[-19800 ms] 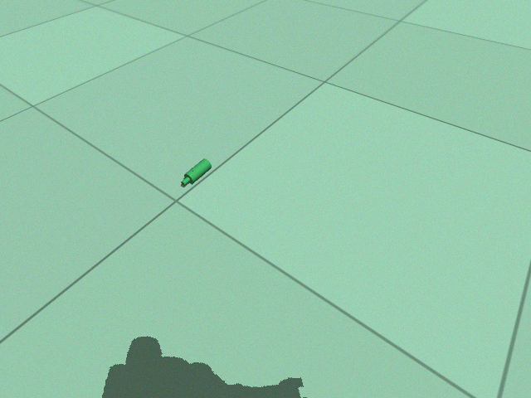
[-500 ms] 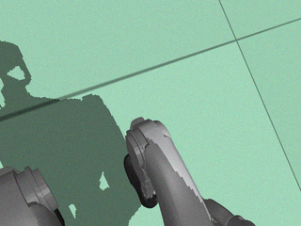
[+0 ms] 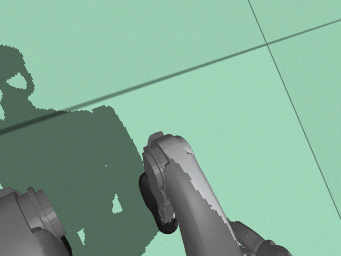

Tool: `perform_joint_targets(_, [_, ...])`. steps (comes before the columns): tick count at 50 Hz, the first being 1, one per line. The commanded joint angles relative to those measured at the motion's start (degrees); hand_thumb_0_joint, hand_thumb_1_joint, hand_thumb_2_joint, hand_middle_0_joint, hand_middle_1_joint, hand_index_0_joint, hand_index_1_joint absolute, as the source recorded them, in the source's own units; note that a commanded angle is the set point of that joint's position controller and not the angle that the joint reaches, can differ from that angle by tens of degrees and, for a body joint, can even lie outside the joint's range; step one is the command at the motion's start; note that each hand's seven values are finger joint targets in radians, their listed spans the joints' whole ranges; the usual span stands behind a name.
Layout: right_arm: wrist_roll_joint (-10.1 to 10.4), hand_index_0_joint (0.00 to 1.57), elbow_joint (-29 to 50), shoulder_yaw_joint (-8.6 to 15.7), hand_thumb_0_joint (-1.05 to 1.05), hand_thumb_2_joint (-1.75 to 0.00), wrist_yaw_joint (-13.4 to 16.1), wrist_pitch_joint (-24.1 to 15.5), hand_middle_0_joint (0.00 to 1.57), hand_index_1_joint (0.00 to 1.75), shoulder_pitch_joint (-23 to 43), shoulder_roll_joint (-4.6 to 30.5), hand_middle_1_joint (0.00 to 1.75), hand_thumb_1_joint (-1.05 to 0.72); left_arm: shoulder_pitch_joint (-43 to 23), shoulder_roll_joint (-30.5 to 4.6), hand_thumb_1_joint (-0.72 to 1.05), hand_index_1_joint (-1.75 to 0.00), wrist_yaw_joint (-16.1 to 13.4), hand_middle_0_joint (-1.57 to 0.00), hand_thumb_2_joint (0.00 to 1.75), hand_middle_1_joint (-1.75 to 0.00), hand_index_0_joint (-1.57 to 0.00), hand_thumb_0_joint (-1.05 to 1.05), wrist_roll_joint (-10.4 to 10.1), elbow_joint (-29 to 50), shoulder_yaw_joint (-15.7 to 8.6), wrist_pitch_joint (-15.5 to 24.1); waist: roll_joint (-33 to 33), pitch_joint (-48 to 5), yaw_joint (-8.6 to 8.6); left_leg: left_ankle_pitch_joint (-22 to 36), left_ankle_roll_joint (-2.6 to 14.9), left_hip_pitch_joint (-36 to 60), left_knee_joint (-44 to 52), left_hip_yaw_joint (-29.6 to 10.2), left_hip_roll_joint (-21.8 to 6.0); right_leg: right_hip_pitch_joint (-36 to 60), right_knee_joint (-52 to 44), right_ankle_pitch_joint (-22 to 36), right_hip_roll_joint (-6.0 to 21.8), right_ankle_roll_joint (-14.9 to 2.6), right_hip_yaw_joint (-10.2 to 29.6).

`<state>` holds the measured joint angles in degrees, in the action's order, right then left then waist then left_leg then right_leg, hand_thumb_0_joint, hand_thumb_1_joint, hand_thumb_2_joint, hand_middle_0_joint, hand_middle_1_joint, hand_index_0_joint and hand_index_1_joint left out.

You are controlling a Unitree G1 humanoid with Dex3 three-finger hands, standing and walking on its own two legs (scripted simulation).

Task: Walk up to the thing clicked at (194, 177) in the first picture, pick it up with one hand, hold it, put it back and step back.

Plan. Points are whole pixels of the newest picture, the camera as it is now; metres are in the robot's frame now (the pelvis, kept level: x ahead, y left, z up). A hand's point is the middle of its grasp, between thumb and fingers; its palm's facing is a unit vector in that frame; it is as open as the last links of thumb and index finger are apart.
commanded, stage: close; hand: left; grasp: from above
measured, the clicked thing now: out of the picture +0.45 +0.33 -0.27
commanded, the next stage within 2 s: settle in 0.72 s
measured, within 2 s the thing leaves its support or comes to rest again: leaves its support in 1.18 s
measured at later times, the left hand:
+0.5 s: hand out of the picture +0.44 +0.31 -0.25, palm faces -0.43 -0.18 -0.89, open 9.4 cm
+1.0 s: hand out of the picture +0.44 +0.31 -0.25, palm faces -0.43 -0.18 -0.89, open 9.3 cm
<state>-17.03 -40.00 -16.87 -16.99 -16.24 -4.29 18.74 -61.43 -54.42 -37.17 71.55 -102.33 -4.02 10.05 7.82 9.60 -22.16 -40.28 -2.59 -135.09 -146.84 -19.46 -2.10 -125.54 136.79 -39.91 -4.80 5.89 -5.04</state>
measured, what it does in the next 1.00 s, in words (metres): stands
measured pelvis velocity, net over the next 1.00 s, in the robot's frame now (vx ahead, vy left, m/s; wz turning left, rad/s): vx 0.00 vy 0.00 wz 0.00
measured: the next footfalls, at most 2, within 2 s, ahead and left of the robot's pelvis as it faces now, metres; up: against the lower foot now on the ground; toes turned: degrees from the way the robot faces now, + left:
none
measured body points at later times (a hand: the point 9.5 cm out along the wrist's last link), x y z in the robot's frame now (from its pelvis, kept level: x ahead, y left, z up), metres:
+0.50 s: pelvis +0.00 +0.00 +0.00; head +0.26 +0.14 +0.34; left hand +0.46 +0.32 -0.20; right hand +0.06 -0.25 -0.05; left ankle +0.06 +0.14 -0.27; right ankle +0.12 -0.15 -0.27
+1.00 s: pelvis +0.00 +0.00 +0.00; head +0.27 +0.14 +0.34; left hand +0.46 +0.32 -0.20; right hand +0.06 -0.24 -0.05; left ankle +0.06 +0.14 -0.27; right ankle +0.12 -0.14 -0.27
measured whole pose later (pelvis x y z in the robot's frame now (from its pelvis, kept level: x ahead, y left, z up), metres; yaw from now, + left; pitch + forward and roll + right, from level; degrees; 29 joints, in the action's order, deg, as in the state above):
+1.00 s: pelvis +0.00 +0.00 +0.00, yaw +0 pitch +27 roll -15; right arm -17.1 -39.2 -17.5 -15.7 -15.1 -4.7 18.7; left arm -61.6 -54.6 -35.9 70.4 -100.6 -4.0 8.9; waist 7.7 9.5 -22.5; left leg -40.1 -2.3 -135.2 -146.0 -19.1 -2.2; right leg -125.5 135.8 -39.6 -4.5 5.8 -5.1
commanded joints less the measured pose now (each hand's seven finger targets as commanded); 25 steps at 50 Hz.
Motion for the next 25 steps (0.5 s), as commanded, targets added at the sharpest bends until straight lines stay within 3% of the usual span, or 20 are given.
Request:
perform_joint_targets(1, [0.1, 0.2, -0.4, 5.1, 0.0, -0.9, 0.5, 0.1, 0.2, 0.3, -10.7, 18.9, 0.3, -0.9, -13.6, -8.6, 0.17, -0.62, -2.5, -0.57, 0.51, -0.66, -0.6, 0.0, -0.9, 6.2, 0.1, 0.2, -29.7, -35.6, -3.43, 12.1, 1.62, 29.9, 14.5, 9.3, -1.9, 17.9, -11.2, 17.8, -1.7, -5.61, -11.8])
perform_joint_targets(3, [0.0, 0.2, -0.3, 4.9, 0.0, -0.9, 0.4, -0.3, 0.2, 0.3, -10.2, 18.8, 0.3, -0.9, -13.3, -7.3, 0.21, -0.6, -1.9, -0.6, 0.49, -0.63, -0.64, 0.0, -1.5, 5.6, 1.4, 0.1, -28.6, -33.7, -4.23, 10.8, 1.7, 29.2, 14.4, 9.5, -1.9, 17.5, -11.4, 16.9, -1.6, -5.41, -11.9])
perform_joint_targets(5, [0.6, 0.2, -0.4, 5.0, 0.0, -0.9, 0.7, -0.2, 0.2, 0.3, -10.2, 19.3, 0.3, -0.9, -13.8, -10.2, 0.25, -0.59, -2.2, -0.64, 0.48, -0.62, -0.67, 0.0, -1.8, 6.1, -0.1, 0.2, -29.5, -34.2, -3.3, 10.3, 1.59, 29.3, 15.1, 9.5, -1.9, 17.8, -11.8, 16.2, -1.6, -5.63, -11.5])
perform_joint_targets(8, [0.3, 0.2, -0.3, 4.9, 0.0, -0.9, 0.6, -0.2, 0.2, 0.3, -10.3, 18.8, 0.3, -0.9, -14.1, -8.5, 0.31, -0.54, -2.1, -0.68, 0.42, -0.59, -0.72, 0.0, -1.4, 6.6, 0.7, 0.3, -29.1, -33.8, -3.53, 10.2, 1.59, 29.0, 14.8, 9.5, -1.8, 17.0, -11.2, 16.0, -1.4, -5.57, -11.9])
perform_joint_targets(9, [-0.1, 0.2, -0.7, 4.8, 0.0, -0.9, 0.7, 0.0, 0.2, 0.3, -10.6, 19.0, 0.3, -0.9, -13.6, -9.9, 0.32, -0.56, -2.4, -0.68, 0.44, -0.6, -0.72, 0.0, -1.5, 6.1, -0.4, 0.3, -30.5, -34.8, -3.3, 10.4, 1.48, 29.6, 15.5, 9.5, -1.9, 17.6, -11.7, 16.1, -1.7, -5.76, -11.7])
perform_joint_targets(11, [0.1, 0.2, -0.1, 4.7, 0.0, -0.9, 0.5, 0.0, 0.2, 0.3, -10.7, 18.9, 0.3, -0.9, -12.7, -8.8, 0.35, -0.55, -1.9, -0.71, 0.46, -0.59, -0.75, 0.0, -1.5, 6.0, 0.5, 0.1, -28.5, -35.0, -3.77, 11.7, 1.8, 29.5, 14.4, 9.7, -1.9, 18.5, -11.5, 17.7, -1.6, -5.4, -11.7])
perform_joint_targets(15, [0.2, 0.2, -0.6, 5.3, 0.0, -0.9, 1.1, 0.3, 0.2, 0.3, -11.0, 19.6, 0.3, -0.9, -14.4, -10.7, 0.41, -0.55, -2.5, -0.76, 0.46, -0.58, -0.8, 0.0, -1.8, 7.2, -0.9, 0.2, -30.3, -34.2, -3.35, 10.5, 1.68, 28.9, 15.2, 9.9, -1.9, 18.0, -12.1, 16.6, -1.7, -5.67, -11.1])
perform_joint_targets(17, [0.1, 0.2, -0.7, 4.6, 0.0, -0.9, 1.1, 0.3, 0.2, 0.3, -10.0, 18.6, 0.3, -0.9, -12.9, -8.5, 0.44, -0.54, -2.1, -0.79, 0.46, -0.57, -0.82, 0.0, -1.9, 5.2, 0.4, -0.1, -28.2, -33.5, -3.69, 9.7, 1.7, 28.0, 14.9, 9.5, -1.9, 16.9, -11.6, 15.8, -1.4, -5.58, -11.9])
perform_joint_targets(19, [0.0, 0.2, -0.1, 4.8, 0.0, -0.9, 1.3, 0.6, 0.2, 0.3, -10.7, 19.5, 0.3, -0.9, -12.8, -10.5, 0.47, -0.52, -2.1, -0.82, 0.46, -0.55, -0.85, 0.0, -1.9, 5.8, -0.7, 0.1, -28.6, -34.5, -3.46, 9.7, 1.78, 28.4, 15.6, 9.4, -1.9, 18.1, -12.5, 15.6, -1.7, -5.65, -11.6])
perform_joint_targets(21, [0.1, 0.2, -0.2, 5.0, 0.0, -0.9, 1.4, 0.8, 0.2, 0.3, -10.1, 19.0, 0.3, -0.9, -13.3, -10.6, 0.5, -0.51, -1.9, -0.85, 0.46, -0.54, -0.88, 0.0, -1.5, 6.2, -0.4, -0.1, -29.4, -34.2, -3.07, 9.6, 1.66, 29.0, 15.3, 9.8, -1.9, 17.4, -11.8, 15.6, -1.5, -5.77, -11.4])
perform_joint_targets(23, [-0.2, 0.2, 0.0, 4.6, 0.0, -0.9, 1.4, 0.9, 0.2, 0.3, -10.5, 18.8, 0.3, -0.9, -12.7, -8.4, 0.54, -0.53, -1.9, -0.87, 0.49, -0.56, -0.9, 0.0, -1.6, 5.4, 0.4, -0.4, -28.6, -34.8, -3.96, 10.6, 1.74, 29.1, 15.1, 9.4, -1.9, 18.0, -11.9, 16.8, -1.6, -5.58, -11.7])
perform_joint_targets(25, [-0.1, 0.2, -0.5, 5.0, 0.0, -0.9, 1.4, 1.0, 0.2, 0.3, -10.7, 19.3, 0.3, -0.9, -13.9, -9.6, 0.56, -0.52, -2.2, -0.89, 0.48, -0.55, -0.92, 0.0, -1.7, 6.3, -0.3, -0.1, -30.3, -35.3, -3.49, 11.2, 1.46, 30.0, 15.9, 9.0, -2.0, 17.7, -11.7, 17.0, -1.5, -5.79, -11.9])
